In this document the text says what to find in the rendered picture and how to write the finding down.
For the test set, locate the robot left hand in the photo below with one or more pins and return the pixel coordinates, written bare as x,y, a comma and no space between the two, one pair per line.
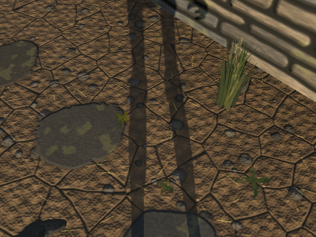
42,228

